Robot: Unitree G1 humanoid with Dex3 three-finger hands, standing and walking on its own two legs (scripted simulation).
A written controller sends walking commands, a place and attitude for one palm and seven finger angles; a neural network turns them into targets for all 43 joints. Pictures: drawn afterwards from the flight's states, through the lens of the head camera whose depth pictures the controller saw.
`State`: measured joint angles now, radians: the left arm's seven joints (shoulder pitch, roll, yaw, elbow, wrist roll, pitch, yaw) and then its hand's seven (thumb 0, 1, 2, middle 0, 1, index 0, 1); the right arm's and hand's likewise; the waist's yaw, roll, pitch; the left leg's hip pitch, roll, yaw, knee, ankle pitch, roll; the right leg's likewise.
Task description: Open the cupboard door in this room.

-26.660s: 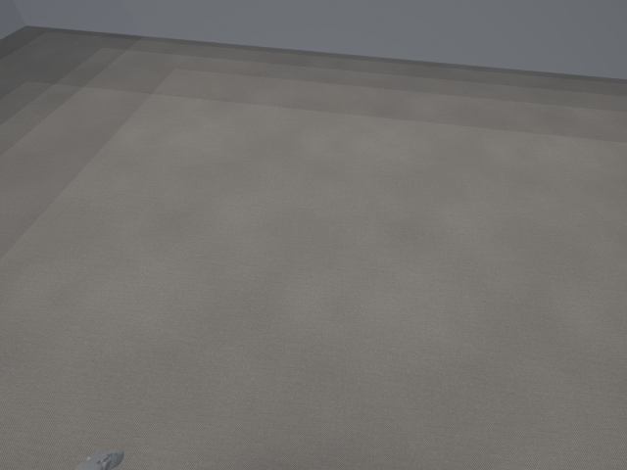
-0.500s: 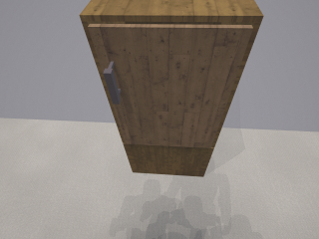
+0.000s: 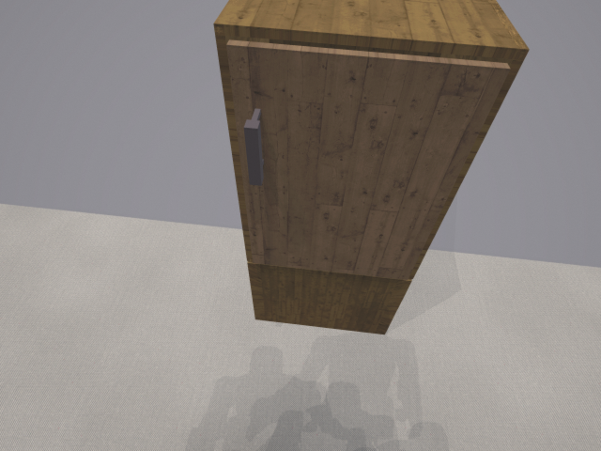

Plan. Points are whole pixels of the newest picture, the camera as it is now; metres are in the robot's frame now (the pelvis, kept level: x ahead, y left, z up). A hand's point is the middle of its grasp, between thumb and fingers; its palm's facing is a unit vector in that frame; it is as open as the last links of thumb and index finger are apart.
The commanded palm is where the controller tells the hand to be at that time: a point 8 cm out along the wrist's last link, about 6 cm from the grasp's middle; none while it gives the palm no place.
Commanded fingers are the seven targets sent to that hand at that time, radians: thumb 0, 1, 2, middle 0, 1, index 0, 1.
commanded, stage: come to a stop and stand still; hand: left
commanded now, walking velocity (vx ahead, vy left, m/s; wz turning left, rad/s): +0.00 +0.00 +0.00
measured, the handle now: (256, 147) +0.60 +0.13 +0.06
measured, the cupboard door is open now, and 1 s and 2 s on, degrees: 0 0 0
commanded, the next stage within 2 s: look again from close up in 0.46 s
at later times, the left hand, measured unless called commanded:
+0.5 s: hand out of the picture -0.03 +0.15 -0.18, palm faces +0.01 -0.99 -0.15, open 7.3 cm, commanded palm none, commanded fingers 0.00 0.90 0.90 -0.20 -0.30 -0.20 -0.30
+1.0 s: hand out of the picture +0.01 +0.19 -0.17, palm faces +0.00 -0.97 -0.23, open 7.4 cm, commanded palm none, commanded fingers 0.00 0.90 0.90 -0.20 -0.30 -0.20 -0.30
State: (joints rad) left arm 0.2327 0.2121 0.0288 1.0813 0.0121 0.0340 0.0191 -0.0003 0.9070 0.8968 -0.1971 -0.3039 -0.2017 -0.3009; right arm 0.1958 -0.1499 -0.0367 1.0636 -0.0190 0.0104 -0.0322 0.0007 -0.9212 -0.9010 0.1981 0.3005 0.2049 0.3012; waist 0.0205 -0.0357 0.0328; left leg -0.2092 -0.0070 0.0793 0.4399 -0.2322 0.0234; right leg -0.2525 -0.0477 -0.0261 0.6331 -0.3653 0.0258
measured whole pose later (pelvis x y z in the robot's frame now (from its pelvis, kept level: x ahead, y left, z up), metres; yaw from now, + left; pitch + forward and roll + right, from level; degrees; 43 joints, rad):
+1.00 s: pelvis -0.01 +0.01 +0.00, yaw -1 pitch -1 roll +1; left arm 0.28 0.16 -0.01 1.08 0.01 -0.02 0.03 0.00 0.91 0.90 -0.20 -0.30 -0.20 -0.30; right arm 0.28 -0.18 0.00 1.08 -0.02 -0.02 -0.02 0.01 -0.92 -0.90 0.20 0.30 0.20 0.30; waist -0.01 0.02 0.00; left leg -0.23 -0.01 0.10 0.49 -0.26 0.04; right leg -0.19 -0.05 -0.02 0.52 -0.31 0.03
